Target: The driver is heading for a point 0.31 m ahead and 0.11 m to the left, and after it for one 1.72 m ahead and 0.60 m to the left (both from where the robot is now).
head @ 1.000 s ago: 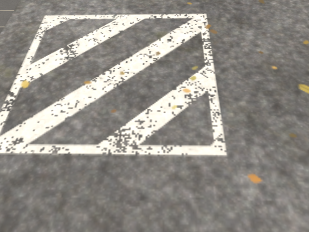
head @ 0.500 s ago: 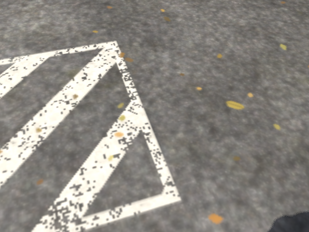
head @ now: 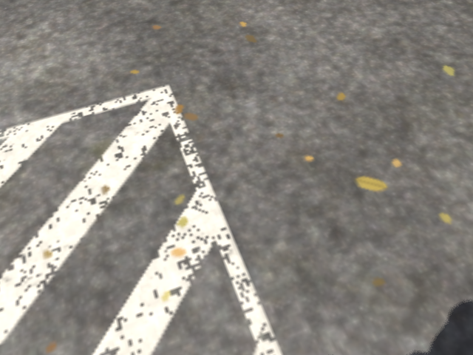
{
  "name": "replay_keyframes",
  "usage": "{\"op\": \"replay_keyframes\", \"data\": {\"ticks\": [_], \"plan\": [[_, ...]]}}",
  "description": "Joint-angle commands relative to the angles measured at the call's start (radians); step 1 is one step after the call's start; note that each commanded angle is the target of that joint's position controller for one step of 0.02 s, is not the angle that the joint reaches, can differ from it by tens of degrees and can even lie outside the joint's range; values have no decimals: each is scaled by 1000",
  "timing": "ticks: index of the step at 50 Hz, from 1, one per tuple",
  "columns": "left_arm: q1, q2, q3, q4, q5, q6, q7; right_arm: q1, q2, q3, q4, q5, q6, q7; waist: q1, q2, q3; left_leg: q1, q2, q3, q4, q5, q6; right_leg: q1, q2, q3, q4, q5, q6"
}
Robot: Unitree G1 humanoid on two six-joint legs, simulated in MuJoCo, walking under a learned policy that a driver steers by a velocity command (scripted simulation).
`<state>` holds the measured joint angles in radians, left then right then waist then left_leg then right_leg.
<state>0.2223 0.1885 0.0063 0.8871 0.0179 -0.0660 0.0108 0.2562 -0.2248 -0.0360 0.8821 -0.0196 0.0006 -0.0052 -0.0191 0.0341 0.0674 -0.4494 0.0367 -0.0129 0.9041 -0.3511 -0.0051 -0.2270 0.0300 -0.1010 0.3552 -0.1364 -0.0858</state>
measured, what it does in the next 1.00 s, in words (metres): steps on the spot, turning left: left foot, then right foot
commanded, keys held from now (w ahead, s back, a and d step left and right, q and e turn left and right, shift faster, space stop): q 0.28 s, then w+q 0.08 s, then q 0.32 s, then no key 0.32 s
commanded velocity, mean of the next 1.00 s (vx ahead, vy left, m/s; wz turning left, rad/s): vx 0.07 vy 0.00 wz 0.41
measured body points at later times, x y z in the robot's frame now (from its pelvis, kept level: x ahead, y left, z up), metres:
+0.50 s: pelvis +0.04 +0.04 +0.00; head +0.06 +0.07 +0.45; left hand +0.08 +0.33 -0.13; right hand +0.17 -0.21 -0.11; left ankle +0.02 +0.11 -0.75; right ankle +0.09 -0.10 -0.68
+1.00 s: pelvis +0.08 +0.00 +0.00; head +0.12 -0.01 +0.45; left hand +0.06 +0.29 -0.10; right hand +0.30 -0.19 -0.14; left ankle -0.02 +0.11 -0.69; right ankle +0.14 -0.07 -0.75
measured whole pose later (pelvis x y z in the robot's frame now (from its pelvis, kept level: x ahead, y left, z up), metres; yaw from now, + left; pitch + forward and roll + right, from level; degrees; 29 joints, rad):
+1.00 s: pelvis +0.08 +0.00 +0.00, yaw +28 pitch +0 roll +1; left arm 0.20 0.23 0.01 0.78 0.02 0.00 0.03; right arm 0.20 -0.30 -0.06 0.80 -0.01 0.06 0.00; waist 0.01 0.05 0.06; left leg -0.32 -0.08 -0.12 0.85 -0.45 -0.03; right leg -0.21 0.02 0.00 0.40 -0.19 -0.05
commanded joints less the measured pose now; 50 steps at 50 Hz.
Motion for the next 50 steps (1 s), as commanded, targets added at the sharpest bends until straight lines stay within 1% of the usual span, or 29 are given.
{"op": "replay_keyframes", "data": {"ticks": [1,5,9,11,12,13,14,15,16,17,18,19,20,22,23,25,27,32,35,37,38,39,40,41,42,43,45,47,50], "plan": [[-12,150,37,-50,-2,-7,10,108,-51,-15,-13,-7,20,-4,-23,-159,-122,112,0,34,-46,59,3,-1,-263,67,-71,578,-116],[33,168,54,-41,7,29,22,17,-61,-20,-57,-7,31,5,14,-138,-94,69,13,53,-89,15,18,17,-311,94,-78,301,-143],[35,194,72,-42,9,53,29,-7,-59,-24,-89,-4,33,11,27,-127,-83,79,2,79,-178,-59,42,57,-350,112,-20,233,-142],[15,210,81,-44,3,64,31,22,-51,-24,-94,-2,24,14,3,-110,-92,162,-20,100,-332,20,64,50,-334,80,66,208,-98],[32,207,84,-38,7,69,31,39,-68,-28,-94,-3,13,13,-7,-67,-97,226,-18,58,-452,126,79,19,-300,47,141,115,-42],[62,161,76,-51,12,75,25,60,-159,-49,-97,-15,0,5,10,128,-103,297,136,-169,-578,308,116,-81,-203,-47,358,-84,34],[13,105,60,-109,-5,83,32,93,-283,-82,-106,-6,0,2,-11,300,-61,354,365,-493,-609,712,281,-329,9,-63,537,-492,96],[-34,134,61,-113,14,95,33,186,-263,-89,-75,4,7,-3,-54,144,-103,373,350,-469,-610,560,351,-356,-19,70,692,-521,99],[-42,144,66,-113,11,96,20,150,-218,-78,-76,8,15,-5,-27,82,-79,353,282,-416,-636,280,332,-388,-44,112,722,-429,96],[-53,158,71,-112,6,87,7,74,-179,-68,-93,8,25,-4,1,54,-37,317,216,-381,-688,2,283,-405,-69,128,677,-332,91],[-71,182,78,-116,16,78,-5,28,-158,-61,-112,15,28,-4,9,79,-16,316,180,-376,-729,-127,255,-421,-73,126,649,-265,90],[-69,184,80,-111,22,75,-11,5,-141,-55,-125,15,23,-5,12,90,-7,326,152,-350,-735,-32,247,-417,-66,117,650,-215,98],[-63,173,78,-107,20,73,-12,15,-148,-57,-125,16,15,-4,15,62,-22,343,144,-327,-712,135,249,-406,-57,117,652,-191,108],[-39,147,73,-103,12,71,-5,48,-183,-67,-116,16,-5,-1,23,15,-67,386,143,-280,-641,499,256,-380,-48,119,631,-187,128],[-36,142,70,-104,8,73,0,63,-193,-71,-113,15,-11,0,20,16,-85,398,139,-268,-614,593,258,-368,-44,120,612,-196,136],[-53,147,69,-117,4,79,8,84,-200,-74,-113,13,-9,-2,6,52,-101,403,133,-278,-591,619,259,-359,-38,121,577,-209,142],[-82,154,68,-134,1,86,11,95,-205,-77,-118,10,1,-4,-8,74,-96,388,129,-308,-586,554,260,-352,-34,127,539,-216,143],[-119,160,59,-172,-8,83,17,78,-229,-87,-141,1,21,-2,-20,84,-91,332,124,-387,-536,552,254,-270,-8,142,437,-239,128],[-82,169,55,-181,-18,74,25,31,-233,-89,-159,1,27,1,-2,100,-106,315,115,-428,-487,638,225,-170,10,144,333,-252,105],[-8,161,52,-167,-18,65,31,-25,-219,-83,-172,11,32,-1,43,93,-108,262,74,-423,-443,576,163,-16,13,128,123,-134,89],[18,171,54,-163,-6,56,38,-38,-197,-74,-178,20,31,-5,57,63,-107,199,34,-408,-401,449,113,89,-27,161,-14,-25,76],[15,233,61,-176,12,48,46,11,-125,-53,-185,18,28,-6,25,-125,-132,123,-58,-296,-239,182,59,172,-241,379,-113,-12,33],[-29,322,75,-193,5,58,38,73,-121,-54,-191,18,34,-16,-11,-294,-115,-17,-231,-134,-120,-264,32,165,-417,617,-113,225,-99],[-1,273,69,-187,-2,62,29,89,-187,-66,-163,-7,41,-21,1,-207,-125,9,-164,-137,53,-289,25,118,-437,618,-91,250,-175],[-33,209,49,-191,-8,59,23,67,-194,-70,-145,-3,43,-16,-10,-133,-88,22,-149,-155,102,-223,21,72,-372,525,-84,231,-162],[-84,179,40,-197,-6,59,21,56,-180,-68,-135,1,46,-9,-27,-116,-61,40,-133,-154,111,-161,8,42,-303,422,-84,221,-126],[-92,176,35,-191,0,53,26,49,-162,-60,-126,0,52,6,-23,-184,-77,60,-137,-130,103,-96,-16,70,-230,311,-67,341,-94],[-54,176,34,-170,-2,49,24,28,-148,-50,-119,7,56,10,-6,-175,-102,80,-136,-113,37,-90,-33,115,-218,273,-43,420,-98],[-27,183,33,-144,-1,50,18,-19,-119,-29,-109,12,64,6,19,-187,-108,144,-106,-70,-152,-107,-38,140,-218,269,-31,359,-102]]}}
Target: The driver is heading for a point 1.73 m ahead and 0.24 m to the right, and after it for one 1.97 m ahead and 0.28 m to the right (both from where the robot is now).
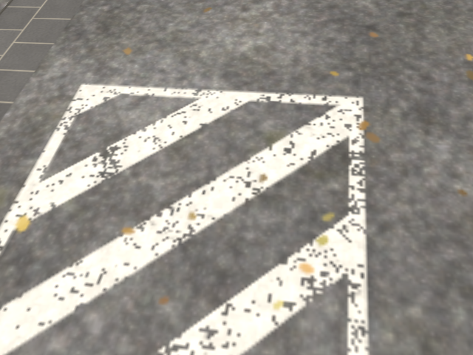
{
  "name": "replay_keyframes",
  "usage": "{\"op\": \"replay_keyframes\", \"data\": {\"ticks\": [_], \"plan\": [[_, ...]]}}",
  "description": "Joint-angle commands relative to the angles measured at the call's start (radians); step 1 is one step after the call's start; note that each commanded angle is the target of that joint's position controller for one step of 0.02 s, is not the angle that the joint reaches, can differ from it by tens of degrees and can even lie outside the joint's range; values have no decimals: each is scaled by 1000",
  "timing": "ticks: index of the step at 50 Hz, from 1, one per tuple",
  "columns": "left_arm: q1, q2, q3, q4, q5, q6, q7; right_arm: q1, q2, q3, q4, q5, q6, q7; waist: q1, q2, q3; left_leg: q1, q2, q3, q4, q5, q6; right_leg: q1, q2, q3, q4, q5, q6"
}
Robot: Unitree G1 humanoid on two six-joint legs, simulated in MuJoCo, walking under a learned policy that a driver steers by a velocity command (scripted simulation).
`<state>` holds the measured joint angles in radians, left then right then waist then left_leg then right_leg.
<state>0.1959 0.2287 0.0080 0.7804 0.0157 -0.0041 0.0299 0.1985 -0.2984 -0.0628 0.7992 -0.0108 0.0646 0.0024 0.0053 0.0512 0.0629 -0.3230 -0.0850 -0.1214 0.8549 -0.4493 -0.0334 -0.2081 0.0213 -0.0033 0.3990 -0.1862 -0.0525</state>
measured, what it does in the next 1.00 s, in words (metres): steps on the spot: left foot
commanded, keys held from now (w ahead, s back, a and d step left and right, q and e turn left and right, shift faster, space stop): no key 1.00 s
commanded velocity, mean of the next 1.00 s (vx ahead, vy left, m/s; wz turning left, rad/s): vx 0.00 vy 0.00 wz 0.04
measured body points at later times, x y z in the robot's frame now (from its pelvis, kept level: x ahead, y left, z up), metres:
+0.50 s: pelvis +0.00 +0.02 +0.00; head +0.00 +0.03 +0.45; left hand +0.04 +0.28 -0.15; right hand +0.06 -0.23 -0.14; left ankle -0.03 +0.12 -0.75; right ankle +0.02 -0.09 -0.75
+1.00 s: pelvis +0.00 +0.03 +0.00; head +0.01 +0.03 +0.45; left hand +0.00 +0.26 -0.16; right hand +0.00 -0.21 -0.16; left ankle -0.03 +0.12 -0.75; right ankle +0.02 -0.09 -0.75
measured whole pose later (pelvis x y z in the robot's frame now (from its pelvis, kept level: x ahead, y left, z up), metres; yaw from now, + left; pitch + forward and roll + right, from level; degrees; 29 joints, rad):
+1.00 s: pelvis +0.00 +0.03 +0.00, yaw +0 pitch -2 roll +0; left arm 0.26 0.18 -0.01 1.15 0.01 0.01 0.03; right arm 0.27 -0.18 0.03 1.14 -0.01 -0.01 -0.04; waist 0.01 0.00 0.03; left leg -0.09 -0.05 -0.05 0.37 -0.25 0.04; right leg -0.17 0.01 0.01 0.38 -0.19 -0.01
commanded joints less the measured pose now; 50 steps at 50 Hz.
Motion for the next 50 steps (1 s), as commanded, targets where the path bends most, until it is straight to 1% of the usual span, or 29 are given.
{"op": "replay_keyframes", "data": {"ticks": [1,3,4,5,6,7,8,9,10,11,12,13,14,17,23,29,39,50], "plan": [[8,151,33,-29,4,-8,-4,25,-42,3,-22,5,2,-4,5,-216,-101,47,21,60,-166,-13,-4,116,-208,175,-70,384,-137],[24,167,39,-12,7,0,-9,20,-47,7,-7,11,0,-12,12,-229,-97,92,24,91,-280,28,9,112,-207,195,-55,374,-139],[18,170,40,-5,4,4,-10,36,-42,10,8,11,-4,-16,-3,-216,-96,133,27,103,-373,94,19,101,-201,194,-39,370,-129],[11,170,40,2,-1,8,-9,57,-34,16,25,9,-12,-20,-23,-193,-93,202,34,108,-511,220,31,71,-192,185,-21,361,-104],[24,159,37,9,-1,5,-8,53,-51,17,33,-1,-23,-26,-21,-162,-99,284,73,50,-573,322,46,16,-188,193,-16,316,-65],[30,137,30,1,-4,-2,-13,49,-93,14,31,-17,-36,-33,-7,-89,-126,361,174,-58,-565,396,66,-50,-163,172,8,220,-24],[55,102,23,5,-15,-3,-17,-12,-128,11,39,-8,-42,-31,51,41,-86,253,233,-109,-526,476,111,-28,-72,92,-37,51,1],[39,110,22,34,-7,4,-12,-39,-78,23,41,-1,-49,-23,26,30,-71,168,235,-109,-535,395,123,58,-62,83,-54,8,12],[22,122,27,48,-3,7,-11,-45,-57,32,50,-2,-55,-21,18,31,-38,137,206,-90,-545,339,105,75,-65,89,-56,31,15],[20,131,30,61,-2,7,-13,-33,-57,34,67,-4,-58,-23,12,32,-35,133,183,-72,-554,318,90,93,-76,94,-56,70,10],[23,138,34,73,-2,8,-15,-11,-59,36,87,-2,-62,-28,9,40,-28,135,171,-62,-557,329,83,98,-85,98,-51,102,5],[34,134,32,87,-2,6,-16,4,-62,37,105,1,-65,-32,11,36,-29,148,167,-56,-557,339,81,96,-92,102,-57,119,3],[42,127,30,103,-3,4,-16,11,-60,38,119,3,-66,-33,10,20,-29,161,165,-51,-556,346,82,88,-95,103,-64,120,4],[45,115,26,147,-5,4,-13,14,-52,43,148,3,-68,-34,7,-18,-18,165,167,-50,-561,335,88,81,-92,102,-78,100,13],[54,103,20,217,-5,7,-9,22,-48,52,204,3,-73,-37,8,-42,-11,150,165,-48,-576,314,94,92,-96,103,-84,94,19],[67,93,12,271,-6,8,-5,45,-31,61,250,3,-75,-39,8,-46,-12,149,161,-41,-578,320,96,93,-100,103,-80,96,19],[91,67,1,330,-7,8,2,92,-1,73,301,4,-76,-43,7,-44,-4,145,155,-31,-570,336,96,81,-102,101,-70,100,19],[113,39,-5,363,-7,8,8,134,29,76,330,3,-77,-47,4,-48,3,145,152,-24,-558,351,96,68,-102,99,-60,106,18]]}}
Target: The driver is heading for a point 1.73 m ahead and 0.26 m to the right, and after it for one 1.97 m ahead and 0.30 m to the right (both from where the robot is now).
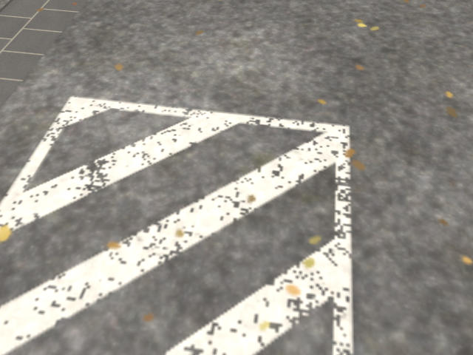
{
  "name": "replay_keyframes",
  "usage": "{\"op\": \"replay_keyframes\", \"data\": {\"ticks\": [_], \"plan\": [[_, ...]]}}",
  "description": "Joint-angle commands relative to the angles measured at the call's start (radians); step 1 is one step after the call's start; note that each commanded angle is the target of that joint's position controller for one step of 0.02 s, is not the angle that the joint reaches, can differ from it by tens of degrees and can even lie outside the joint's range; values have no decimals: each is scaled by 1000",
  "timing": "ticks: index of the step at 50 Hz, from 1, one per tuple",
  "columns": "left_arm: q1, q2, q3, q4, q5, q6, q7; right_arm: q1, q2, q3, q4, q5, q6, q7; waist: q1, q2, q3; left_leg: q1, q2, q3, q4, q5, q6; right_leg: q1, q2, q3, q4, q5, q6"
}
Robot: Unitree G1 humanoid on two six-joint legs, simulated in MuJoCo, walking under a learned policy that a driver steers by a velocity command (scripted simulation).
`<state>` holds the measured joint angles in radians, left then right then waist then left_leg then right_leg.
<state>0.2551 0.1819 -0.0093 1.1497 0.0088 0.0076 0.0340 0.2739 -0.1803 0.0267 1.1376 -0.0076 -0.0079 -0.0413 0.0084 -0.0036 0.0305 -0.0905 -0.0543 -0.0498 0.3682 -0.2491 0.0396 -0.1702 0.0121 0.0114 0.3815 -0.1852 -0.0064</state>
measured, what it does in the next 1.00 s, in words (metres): walks ahead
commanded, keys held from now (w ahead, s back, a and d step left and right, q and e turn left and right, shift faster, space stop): no key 0.62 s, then w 0.38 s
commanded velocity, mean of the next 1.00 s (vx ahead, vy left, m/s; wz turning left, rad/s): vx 0.10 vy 0.00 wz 0.00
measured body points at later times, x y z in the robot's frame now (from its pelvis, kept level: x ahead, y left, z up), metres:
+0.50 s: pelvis +0.01 +0.00 +0.00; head +0.01 +0.00 +0.45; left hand -0.01 +0.22 -0.16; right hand -0.02 -0.22 -0.16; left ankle -0.03 +0.10 -0.75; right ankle +0.01 -0.12 -0.75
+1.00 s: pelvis +0.09 -0.05 -0.01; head +0.10 -0.06 +0.44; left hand +0.09 +0.20 -0.15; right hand +0.03 -0.28 -0.17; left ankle -0.01 +0.08 -0.69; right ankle +0.07 -0.11 -0.75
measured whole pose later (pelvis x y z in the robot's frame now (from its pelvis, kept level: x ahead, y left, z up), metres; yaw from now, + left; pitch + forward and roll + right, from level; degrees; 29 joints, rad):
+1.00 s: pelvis +0.09 -0.05 -0.01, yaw +1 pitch +0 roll +0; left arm 0.34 0.17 0.05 1.06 0.02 -0.08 0.00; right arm 0.43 -0.19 -0.04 1.12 -0.03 -0.04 -0.01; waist 0.00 0.04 0.01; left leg -0.24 -0.01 -0.03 0.90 -0.43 0.08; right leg -0.20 0.04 -0.09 0.51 -0.31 -0.08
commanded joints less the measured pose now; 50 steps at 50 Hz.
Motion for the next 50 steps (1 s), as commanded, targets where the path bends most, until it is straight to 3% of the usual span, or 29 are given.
{"op": "replay_keyframes", "data": {"ticks": [1,31,33,35,37,38,39,42,44,45,46,47,48,49,50], "plan": [[56,83,11,-4,0,-4,4,62,-87,-13,-7,0,-5,-4,0,7,36,-88,122,-95,-71,152,23,30,-93,84,-42,105,-28],[107,40,12,19,0,-6,12,129,-36,-19,9,-1,-7,-10,-2,7,52,-89,121,-85,-55,165,22,20,-92,82,-28,114,-30],[109,37,14,19,3,-4,11,141,-40,-22,11,-5,-5,-9,-6,14,43,-94,103,-88,-77,-27,32,14,-66,69,-23,-41,-35],[97,48,23,0,9,0,5,154,-81,-42,4,-6,4,-6,-15,61,81,-131,104,-136,-90,-345,77,-64,-8,26,65,-283,-56],[48,23,22,-39,22,-4,-8,218,-105,-58,6,-6,9,-2,-52,123,159,-121,195,-288,-172,-581,144,-235,32,-20,206,-355,-60],[25,0,17,-62,32,-14,-14,243,-119,-67,11,-7,6,-2,-61,157,190,-106,269,-378,-213,-619,184,-293,24,-61,281,-300,-58],[-3,5,18,-84,36,-26,-18,247,-118,-72,8,-9,1,-1,-66,154,212,-111,314,-428,-236,-587,213,-329,-8,-62,337,-256,-60],[-20,35,32,-130,23,-61,-34,223,-128,-84,-8,-19,-23,6,-43,126,196,-61,326,-395,-210,-383,222,-359,-46,-45,334,-274,-71],[64,21,38,-118,7,-78,-41,163,-124,-87,-28,-5,-34,9,18,109,161,-146,264,-279,-147,-257,179,-147,-15,-88,172,-165,-76],[177,16,46,-79,0,-82,-40,121,-117,-86,-43,0,-37,10,72,84,134,-255,214,-212,-75,-195,150,58,25,-105,79,-115,-75],[299,50,63,-41,3,-87,-33,91,-88,-77,-62,-4,-50,15,123,-1,92,-377,146,-120,88,-104,115,264,-17,-13,14,-126,-80],[433,162,92,-25,12,-90,-23,67,-8,-55,-106,2,-63,26,164,-261,22,-533,6,61,435,-161,56,396,-269,393,-186,-399,-142],[483,182,99,6,4,-73,-26,58,-69,-71,-128,-26,-64,35,139,-266,42,-628,-5,69,652,-288,54,348,-388,635,-254,-479,-205],[354,126,83,-34,10,-68,-27,39,-77,-75,-126,-41,-63,43,68,-99,127,-651,69,28,759,-206,66,241,-372,562,-249,-500,-199],[261,108,77,-70,10,-75,-31,35,-42,-67,-123,-34,-68,53,37,-36,154,-635,101,14,770,-108,65,163,-336,469,-259,-404,-191]]}}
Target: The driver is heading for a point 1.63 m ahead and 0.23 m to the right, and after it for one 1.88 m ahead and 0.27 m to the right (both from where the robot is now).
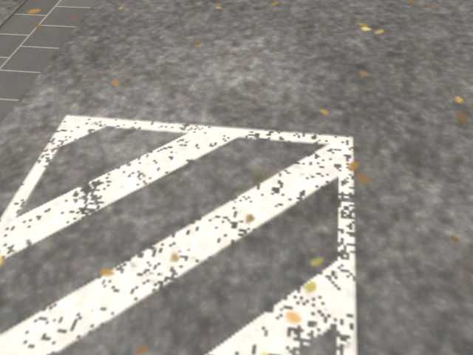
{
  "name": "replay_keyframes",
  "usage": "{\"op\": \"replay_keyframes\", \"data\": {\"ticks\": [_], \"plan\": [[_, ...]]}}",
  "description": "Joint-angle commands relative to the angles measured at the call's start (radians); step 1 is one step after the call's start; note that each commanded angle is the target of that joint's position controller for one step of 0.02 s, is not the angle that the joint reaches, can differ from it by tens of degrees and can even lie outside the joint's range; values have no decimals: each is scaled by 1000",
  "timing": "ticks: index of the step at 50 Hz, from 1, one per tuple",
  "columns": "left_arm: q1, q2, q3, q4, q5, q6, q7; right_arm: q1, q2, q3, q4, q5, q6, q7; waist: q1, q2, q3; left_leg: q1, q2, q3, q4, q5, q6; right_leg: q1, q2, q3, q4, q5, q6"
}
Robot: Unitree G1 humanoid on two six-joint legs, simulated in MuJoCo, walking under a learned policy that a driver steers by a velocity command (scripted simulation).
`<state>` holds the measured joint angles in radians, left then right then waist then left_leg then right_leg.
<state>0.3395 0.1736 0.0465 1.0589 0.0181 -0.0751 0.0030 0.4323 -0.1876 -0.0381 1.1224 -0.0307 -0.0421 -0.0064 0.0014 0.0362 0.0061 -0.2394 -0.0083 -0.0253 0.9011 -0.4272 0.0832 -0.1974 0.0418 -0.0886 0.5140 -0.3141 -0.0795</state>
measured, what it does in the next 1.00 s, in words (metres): walks ahead: left foot, then right foot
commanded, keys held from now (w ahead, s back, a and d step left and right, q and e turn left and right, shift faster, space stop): w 1.00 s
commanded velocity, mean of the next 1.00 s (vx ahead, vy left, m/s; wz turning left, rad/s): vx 0.47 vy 0.00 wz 0.00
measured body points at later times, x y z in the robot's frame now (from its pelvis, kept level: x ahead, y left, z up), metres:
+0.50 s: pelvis +0.27 +0.01 -0.01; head +0.29 +0.01 +0.44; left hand +0.24 +0.24 -0.16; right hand +0.34 -0.24 -0.15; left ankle +0.33 +0.05 -0.73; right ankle +0.11 -0.09 -0.63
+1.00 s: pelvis +0.56 -0.04 -0.01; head +0.59 -0.04 +0.44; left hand +0.71 +0.19 -0.14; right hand +0.48 -0.26 -0.16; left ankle +0.36 +0.05 -0.66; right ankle +0.64 -0.10 -0.73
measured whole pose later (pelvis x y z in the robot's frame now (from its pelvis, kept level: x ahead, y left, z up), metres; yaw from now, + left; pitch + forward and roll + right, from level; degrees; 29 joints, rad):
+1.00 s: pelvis +0.56 -0.04 -0.01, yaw +0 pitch +0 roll +0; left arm 0.08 0.18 0.05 0.91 0.03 -0.08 -0.01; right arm 0.45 -0.17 -0.03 1.08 0.00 -0.09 -0.01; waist -0.03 0.02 0.07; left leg -0.14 -0.04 0.03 1.00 -0.43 0.09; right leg -0.41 0.04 -0.12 0.55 -0.16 -0.12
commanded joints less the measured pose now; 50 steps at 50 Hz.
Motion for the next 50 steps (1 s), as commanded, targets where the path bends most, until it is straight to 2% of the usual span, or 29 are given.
{"op": "replay_keyframes", "data": {"ticks": [1,3,6,10,13,15,17,18,19,20,21,22,23,24,26,27,29,31,35,40,42,43,44,45,46,47,48,49,50], "plan": [[126,105,15,0,1,0,0,-119,-22,-1,-103,-3,-39,26,16,-57,173,-453,77,-8,216,139,14,159,-323,475,-405,-154,-103],[136,69,-1,9,-1,-17,4,-115,-35,-8,-101,-8,-29,34,-3,-73,137,-427,84,24,189,200,-7,178,-264,336,-399,92,-82],[228,63,-13,46,-5,-28,9,-173,-39,-15,-127,-4,-10,36,-1,-105,109,-477,65,78,168,234,-23,241,-233,217,-352,467,-71],[250,57,-28,50,-2,-30,13,-384,-20,-2,-211,6,-4,38,26,-119,147,-467,34,140,-39,308,-36,197,-200,144,-360,650,-65],[262,73,-30,56,-1,-35,21,-475,-12,9,-247,16,-4,36,38,-139,156,-353,-5,183,-235,353,-14,186,-202,115,-358,760,-62],[249,94,-27,58,0,-41,25,-450,-40,3,-250,17,-5,28,10,-147,127,-256,-34,190,-289,342,23,224,-223,102,-299,956,-57],[217,119,-19,54,2,-42,31,-300,-83,-17,-210,17,-14,14,-64,-154,38,-100,-75,179,-308,298,64,272,-235,88,-116,1162,-46],[195,132,-14,50,1,-37,30,-158,-103,-32,-163,18,-21,7,-123,-154,-33,34,-81,161,-356,305,85,268,-232,86,45,1147,-46],[175,133,-13,43,-5,-34,25,-19,-131,-48,-121,6,-28,-2,-187,-131,-95,227,-26,106,-421,303,109,160,-204,69,251,966,-44],[197,77,-23,16,-6,-33,18,110,-219,-71,-102,-17,-30,-7,-201,3,-204,414,228,-188,-439,151,162,-18,-121,23,590,477,-41],[296,23,-19,13,-33,-26,3,64,-230,-76,-113,-5,-16,6,-110,171,-271,549,423,-707,-615,49,311,-335,60,82,921,-193,-18],[194,90,-6,-12,-9,-20,5,-65,-193,-69,-130,22,-16,15,-76,27,-124,411,381,-625,-679,-82,281,-429,-26,152,925,-99,-39],[95,98,0,-43,-1,-22,-1,-149,-124,-49,-147,26,-23,19,-59,-20,-9,268,350,-490,-713,-57,251,-441,-64,145,874,-16,-41],[71,76,0,-47,0,-22,-3,-171,-74,-35,-139,19,-34,20,-22,-75,65,146,310,-388,-744,73,217,-397,-97,142,806,22,-38],[97,33,-3,-41,21,3,-11,-144,-33,-16,-110,15,-56,8,32,-55,69,34,237,-235,-759,248,165,-292,-128,142,709,37,-14],[100,23,-3,-43,22,13,-15,-114,-39,-14,-98,16,-65,5,39,-39,68,24,223,-198,-761,321,159,-281,-129,130,679,41,-4],[47,33,2,-67,22,28,-21,-66,-72,-16,-83,17,-75,2,45,-17,80,31,201,-133,-774,407,152,-330,-139,103,621,78,14],[-58,50,4,-106,21,36,-27,-26,-89,-15,-78,19,-75,3,28,-6,101,61,183,-91,-793,454,137,-411,-153,76,541,154,30],[-245,47,-2,-172,6,33,-33,53,-77,-3,-69,21,-71,3,-22,13,111,130,146,-23,-781,632,91,-445,-134,23,309,288,50],[-386,45,-11,-219,-1,26,-32,142,-86,1,-43,14,-68,-9,-67,37,107,296,177,-9,-737,769,88,-439,-86,-15,118,315,26],[-398,57,-8,-232,0,18,-29,139,-97,-1,-39,6,-66,-15,-54,41,105,363,204,-6,-693,866,98,-422,-70,-15,74,260,0],[-371,65,-4,-229,0,13,-25,119,-105,-3,-41,4,-67,-18,-32,46,92,377,211,4,-649,975,95,-372,-52,-21,52,218,-19],[-315,79,4,-214,2,9,-19,102,-116,-7,-43,3,-67,-20,-2,55,62,386,215,12,-580,1106,88,-293,-24,-28,37,171,-37],[-210,98,15,-181,2,3,-12,89,-126,-10,-44,2,-65,-21,42,57,8,391,210,19,-463,1188,79,-182,5,-32,10,145,-58],[-47,117,29,-127,8,-6,-4,65,-131,-11,-49,8,-60,-19,114,38,-69,330,184,43,-282,1131,64,13,8,-28,-65,204,-81],[121,184,51,-88,34,-13,7,55,-105,-2,-76,20,-62,-14,172,-19,-175,127,146,65,-19,828,51,274,-160,147,-69,139,-128],[184,281,77,-82,48,-8,3,184,5,16,-93,62,-59,0,116,-252,-304,-256,-50,115,396,53,2,562,-474,661,-141,105,-296],[104,230,70,-87,6,7,-9,116,-101,-13,-86,34,-55,-3,101,-106,-265,-355,-36,-24,483,-39,19,483,-440,750,-235,16,-283],[-15,180,53,-106,-6,6,-13,19,-102,-17,-125,25,-57,-1,58,-89,-95,-401,17,-30,450,50,23,325,-408,580,-266,8,-245]]}}
Keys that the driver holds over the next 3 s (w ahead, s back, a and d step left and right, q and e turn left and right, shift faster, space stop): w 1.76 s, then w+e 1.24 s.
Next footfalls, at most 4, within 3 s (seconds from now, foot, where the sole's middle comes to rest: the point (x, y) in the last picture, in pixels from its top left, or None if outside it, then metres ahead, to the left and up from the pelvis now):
0.38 left None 0.37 0.05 -0.77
0.94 right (293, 301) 0.68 -0.10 -0.77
1.50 left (237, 221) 0.99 0.06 -0.77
2.06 right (283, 160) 1.27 -0.11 -0.77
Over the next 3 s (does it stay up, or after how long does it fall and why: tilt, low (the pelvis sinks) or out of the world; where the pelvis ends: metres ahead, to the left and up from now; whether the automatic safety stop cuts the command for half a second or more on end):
stays up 1.59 -0.15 0.01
